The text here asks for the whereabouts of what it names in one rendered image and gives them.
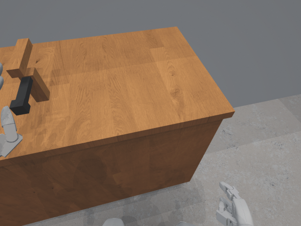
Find robot left hand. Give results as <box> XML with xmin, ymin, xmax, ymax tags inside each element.
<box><xmin>0</xmin><ymin>62</ymin><xmax>23</xmax><ymax>157</ymax></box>

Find counter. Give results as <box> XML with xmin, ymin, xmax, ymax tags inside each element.
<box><xmin>0</xmin><ymin>26</ymin><xmax>235</xmax><ymax>226</ymax></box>

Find tap lever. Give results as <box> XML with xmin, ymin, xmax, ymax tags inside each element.
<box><xmin>9</xmin><ymin>76</ymin><xmax>33</xmax><ymax>115</ymax></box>

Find robot right hand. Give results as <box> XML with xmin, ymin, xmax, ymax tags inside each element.
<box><xmin>216</xmin><ymin>181</ymin><xmax>254</xmax><ymax>226</ymax></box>

